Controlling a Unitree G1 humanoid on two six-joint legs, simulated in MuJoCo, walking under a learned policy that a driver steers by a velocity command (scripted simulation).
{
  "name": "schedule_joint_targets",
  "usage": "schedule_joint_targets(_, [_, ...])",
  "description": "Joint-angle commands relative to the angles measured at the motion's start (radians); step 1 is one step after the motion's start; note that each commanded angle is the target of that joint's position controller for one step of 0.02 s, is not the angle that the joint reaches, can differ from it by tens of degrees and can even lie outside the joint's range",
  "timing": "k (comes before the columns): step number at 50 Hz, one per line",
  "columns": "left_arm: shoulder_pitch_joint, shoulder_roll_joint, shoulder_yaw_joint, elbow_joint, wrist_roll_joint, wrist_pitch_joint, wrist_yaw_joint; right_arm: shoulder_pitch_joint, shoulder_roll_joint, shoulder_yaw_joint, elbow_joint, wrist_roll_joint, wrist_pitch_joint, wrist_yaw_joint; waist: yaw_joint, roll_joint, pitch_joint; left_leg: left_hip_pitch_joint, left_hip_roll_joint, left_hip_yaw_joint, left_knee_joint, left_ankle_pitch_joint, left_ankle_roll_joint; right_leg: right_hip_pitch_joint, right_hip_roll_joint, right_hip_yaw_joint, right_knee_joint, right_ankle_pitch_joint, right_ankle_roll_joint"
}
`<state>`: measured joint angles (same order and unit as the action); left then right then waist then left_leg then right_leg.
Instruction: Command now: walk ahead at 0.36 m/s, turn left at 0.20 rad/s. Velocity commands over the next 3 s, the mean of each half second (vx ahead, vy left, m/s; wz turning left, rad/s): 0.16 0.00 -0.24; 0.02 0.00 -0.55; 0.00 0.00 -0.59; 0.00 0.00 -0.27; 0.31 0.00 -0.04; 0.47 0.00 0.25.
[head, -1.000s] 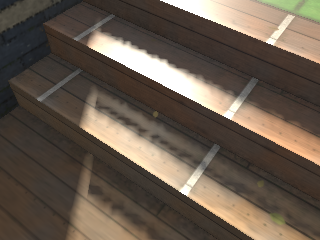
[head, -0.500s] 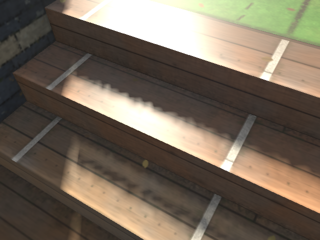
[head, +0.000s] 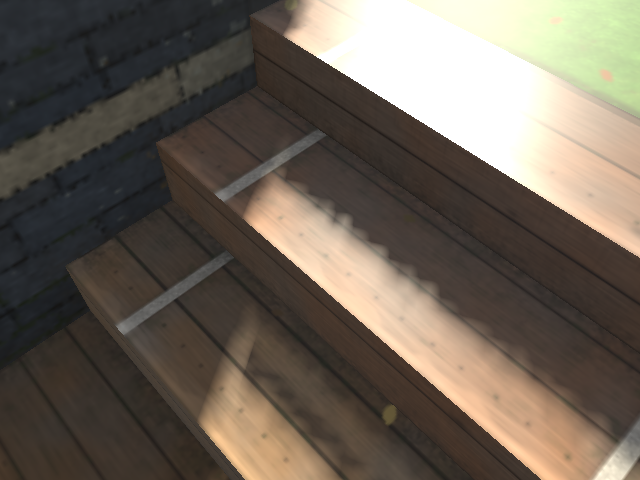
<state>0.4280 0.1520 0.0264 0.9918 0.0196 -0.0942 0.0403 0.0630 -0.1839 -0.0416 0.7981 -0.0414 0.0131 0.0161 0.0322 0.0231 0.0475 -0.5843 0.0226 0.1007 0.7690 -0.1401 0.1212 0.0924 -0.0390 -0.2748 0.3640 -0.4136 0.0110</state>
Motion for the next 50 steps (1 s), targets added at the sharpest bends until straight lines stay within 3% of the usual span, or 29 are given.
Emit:
schedule_joint_targets(1, [-0.073, 0.200, 0.038, -0.063, -0.050, 0.001, -0.005, 0.418, -0.074, -0.037, 0.087, -0.012, -0.051, -0.001, -0.222, -0.139, -0.135, 0.517, -0.066, 0.022, -0.425, 0.298, 0.025, -0.174, -0.137, 0.060, 0.462, 1.093, -0.089])
schedule_joint_targets(2, [-0.012, 0.111, 0.023, -0.058, -0.064, 0.012, -0.009, 0.426, -0.162, -0.048, 0.128, -0.026, -0.075, 0.001, -0.159, 0.040, -0.131, 0.739, 0.100, -0.084, -0.384, 0.901, 0.032, -0.452, 0.034, 0.047, 0.801, 0.151, -0.058])
schedule_joint_targets(3, [0.194, 0.014, 0.000, -0.042, -0.115, 0.025, 0.001, 0.494, -0.237, -0.053, 0.123, -0.030, -0.083, -0.013, -0.100, 0.205, -0.409, 1.005, 0.435, -0.392, -0.216, 1.604, 0.228, -0.607, 0.106, 0.267, 1.242, -0.218, -0.032])
schedule_joint_targets(4, [0.124, 0.045, 0.009, -0.034, -0.092, 0.028, 0.002, 0.414, -0.244, -0.060, 0.085, -0.001, -0.063, -0.027, -0.127, 0.058, -0.467, 0.826, 0.413, -0.345, -0.335, 1.184, 0.254, -0.574, 0.074, 0.369, 1.322, -0.048, -0.036])
schedule_joint_targets(5, [0.035, 0.053, 0.015, -0.062, -0.061, 0.037, 0.005, 0.287, -0.176, -0.038, 0.069, 0.006, -0.050, -0.032, -0.075, 0.044, -0.276, 0.626, 0.354, -0.293, -0.412, 0.798, 0.235, -0.635, 0.048, 0.303, 1.386, 0.011, -0.023])
schedule_joint_targets(6, [-0.071, 0.048, 0.022, -0.088, -0.025, 0.044, 0.011, 0.223, -0.133, -0.020, 0.065, 0.010, -0.044, -0.041, -0.053, 0.005, -0.157, 0.526, 0.329, -0.275, -0.451, 0.637, 0.192, -0.732, 0.048, 0.267, 1.492, 0.017, -0.026])
schedule_joint_targets(7, [-0.113, 0.047, 0.029, -0.107, -0.012, 0.061, 0.010, 0.215, -0.092, 0.000, 0.061, 0.010, -0.046, -0.046, -0.039, -0.009, -0.124, 0.480, 0.317, -0.239, -0.464, 0.605, 0.163, -0.773, 0.046, 0.270, 1.578, 0.032, -0.030])
schedule_joint_targets(8, [-0.099, 0.041, 0.032, -0.111, -0.007, 0.080, 0.005, 0.217, -0.071, 0.013, 0.070, 0.019, -0.045, -0.050, -0.015, -0.009, -0.101, 0.406, 0.305, -0.182, -0.483, 0.512, 0.129, -0.773, 0.049, 0.262, 1.616, 0.032, -0.034])
schedule_joint_targets(10, [-0.157, -0.025, 0.020, -0.153, -0.019, 0.103, 0.014, 0.286, -0.093, 0.009, 0.107, 0.015, -0.051, -0.042, -0.021, 0.054, -0.073, 0.413, 0.308, -0.179, -0.501, 0.321, 0.108, -0.969, 0.093, 0.236, 1.890, -0.049, -0.071])
schedule_joint_targets(14, [-0.339, -0.077, -0.013, -0.284, -0.019, 0.124, 0.023, 0.370, -0.082, 0.017, 0.151, 0.016, -0.051, -0.048, -0.026, 0.033, -0.007, 0.423, 0.317, -0.142, -0.546, -0.154, 0.052, -1.304, 0.107, 0.297, 2.046, -0.077, -0.108])
schedule_joint_targets(15, [-0.351, -0.084, -0.014, -0.306, -0.006, 0.134, 0.027, 0.369, -0.062, 0.025, 0.150, 0.015, -0.054, -0.052, 0.000, 0.037, 0.004, 0.414, 0.329, -0.148, -0.521, -0.092, 0.045, -1.361, 0.098, 0.301, 2.108, -0.053, -0.108])
schedule_joint_targets(18, [-0.393, -0.071, -0.021, -0.367, 0.008, 0.153, 0.040, 0.334, -0.087, 0.030, 0.125, 0.020, -0.064, -0.050, 0.030, -0.004, 0.015, 0.323, 0.283, -0.045, -0.544, -0.054, 0.034, -1.341, 0.084, 0.228, 1.934, 0.007, -0.055])
schedule_joint_targets(20, [-0.448, -0.073, -0.021, -0.424, 0.007, 0.161, 0.038, 0.328, -0.119, 0.025, 0.113, 0.019, -0.064, -0.080, 0.031, 0.043, 0.008, 0.336, 0.290, -0.032, -0.561, 0.111, 0.061, -1.313, 0.062, 0.223, 1.848, -0.013, -0.032])
schedule_joint_targets(22, [-0.457, -0.064, -0.021, -0.446, 0.008, 0.174, 0.039, 0.370, -0.179, 0.002, 0.099, 0.023, -0.053, -0.100, 0.007, 0.065, -0.039, 0.514, 0.307, -0.034, -0.583, 0.251, 0.104, -1.360, 0.035, 0.182, 1.757, -0.115, -0.016])
schedule_joint_targets(25, [-0.538, -0.088, -0.034, -0.486, 0.020, 0.173, 0.025, 0.424, -0.184, -0.010, 0.085, 0.014, -0.038, -0.135, -0.031, 0.082, -0.119, 0.776, 0.305, 0.000, -0.552, 0.484, 0.090, -1.361, -0.028, 0.240, 1.548, -0.233, -0.048])
schedule_joint_targets(26, [-0.659, -0.109, -0.076, -0.563, -0.034, 0.148, -0.004, 0.328, -0.221, -0.023, 0.038, 0.050, 0.029, -0.153, -0.038, 0.111, -0.119, 0.803, 0.342, 0.011, -0.548, 0.455, 0.047, -1.429, -0.104, 0.301, 1.435, -0.181, -0.005])
schedule_joint_targets(27, [-0.692, -0.106, -0.082, -0.568, -0.037, 0.138, -0.018, 0.325, -0.226, -0.031, 0.003, 0.043, 0.061, -0.163, -0.058, 0.075, -0.127, 0.811, 0.358, 0.014, -0.556, 0.463, 0.061, -1.416, -0.095, 0.269, 1.402, -0.216, 0.009])
schedule_joint_targets(29, [-0.605, -0.080, -0.079, -0.532, -0.035, 0.134, -0.024, 0.271, -0.257, -0.044, -0.047, 0.025, 0.086, -0.139, -0.051, 0.035, -0.149, 0.659, 0.373, 0.087, -0.548, 0.748, 0.094, -1.182, -0.072, 0.130, 1.359, -0.239, 0.012])
schedule_joint_targets(33, [-0.468, 0.023, -0.047, -0.512, -0.040, 0.115, -0.015, 0.240, -0.337, -0.058, -0.076, 0.044, 0.103, -0.124, 0.012, 0.195, -0.271, 0.672, 0.294, 0.171, -0.292, 1.527, 0.076, -0.785, 0.118, 0.124, 0.882, -0.248, -0.076])
schedule_joint_targets(34, [-0.392, 0.091, -0.020, -0.492, -0.039, 0.114, -0.022, 0.227, -0.304, -0.047, -0.099, 0.050, 0.093, -0.120, 0.035, 0.177, -0.329, 0.667, 0.258, 0.162, -0.132, 1.509, 0.050, -0.670, 0.158, 0.240, 0.710, -0.169, -0.123])
schedule_joint_targets(35, [-0.304, 0.230, 0.026, -0.469, -0.022, 0.121, -0.006, 0.147, -0.249, -0.034, -0.183, 0.018, 0.076, -0.110, 0.054, -0.168, -0.343, 0.271, 0.121, 0.149, 0.191, 0.938, -0.050, -0.480, -0.032, 0.745, 0.515, 0.087, -0.275])
schedule_joint_targets(36, [-0.292, 0.279, 0.042, -0.510, 0.045, 0.131, 0.018, 0.075, -0.204, -0.027, -0.167, 0.002, 0.047, -0.077, 0.097, -0.317, -0.439, 0.011, -0.103, -0.081, 0.700, -0.182, -0.125, -0.374, -0.188, 1.230, 0.171, 0.179, -0.441])
schedule_joint_targets(37, [-0.296, 0.283, 0.030, -0.484, 0.070, 0.108, 0.001, 0.059, -0.144, -0.021, -0.171, 0.040, 0.022, -0.033, 0.083, -0.199, -0.390, -0.145, -0.120, -0.266, 0.999, -0.282, -0.124, -0.406, -0.245, 1.178, 0.103, 0.151, -0.438])
schedule_joint_targets(38, [-0.309, 0.216, 0.011, -0.458, 0.032, 0.090, -0.005, -0.003, -0.106, -0.005, -0.213, 0.057, 0.017, -0.020, 0.042, -0.156, -0.250, -0.232, -0.095, -0.275, 1.054, -0.258, -0.113, -0.519, -0.196, 1.066, 0.169, 0.088, -0.367])
schedule_joint_targets(39, [-0.341, 0.159, 0.001, -0.422, -0.012, 0.083, -0.015, 0.008, -0.076, 0.004, -0.227, 0.052, 0.008, -0.025, -0.029, -0.121, -0.054, -0.307, -0.071, -0.240, 1.003, -0.212, -0.115, -0.613, -0.124, 0.909, 0.225, 0.032, -0.277])
schedule_joint_targets(40, [-0.396, 0.115, -0.004, -0.412, -0.027, 0.093, -0.017, 0.060, -0.084, 0.009, -0.215, 0.036, 0.006, -0.037, -0.081, -0.097, -0.019, -0.283, -0.048, -0.203, 0.977, -0.149, -0.129, -0.676, -0.075, 0.763, 0.257, 0.006, -0.209])
schedule_joint_targets(42, [-0.418, 0.108, 0.002, -0.414, -0.031, 0.093, -0.013, 0.130, -0.096, 0.010, -0.221, 0.028, 0.007, -0.038, -0.123, -0.104, -0.022, -0.195, -0.057, -0.160, 1.025, -0.090, -0.139, -0.735, -0.024, 0.679, 0.269, 0.046, -0.193])
schedule_joint_targets(45, [-0.328, 0.130, 0.007, -0.411, -0.022, 0.085, 0.008, 0.103, -0.075, 0.026, -0.253, 0.029, -0.005, -0.035, -0.088, -0.086, -0.097, -0.277, -0.063, -0.179, 1.048, -0.024, -0.138, -0.583, -0.026, 0.705, 0.265, 0.144, -0.225])
schedule_joint_targets(50, [-0.254, 0.143, 0.004, -0.441, -0.026, 0.123, 0.043, 0.043, -0.051, 0.041, -0.306, 0.033, -0.005, -0.043, -0.049, -0.152, -0.161, -0.328, -0.056, -0.181, 0.873, 0.018, -0.209, -0.406, -0.009, 0.717, 0.232, 0.222, -0.234])
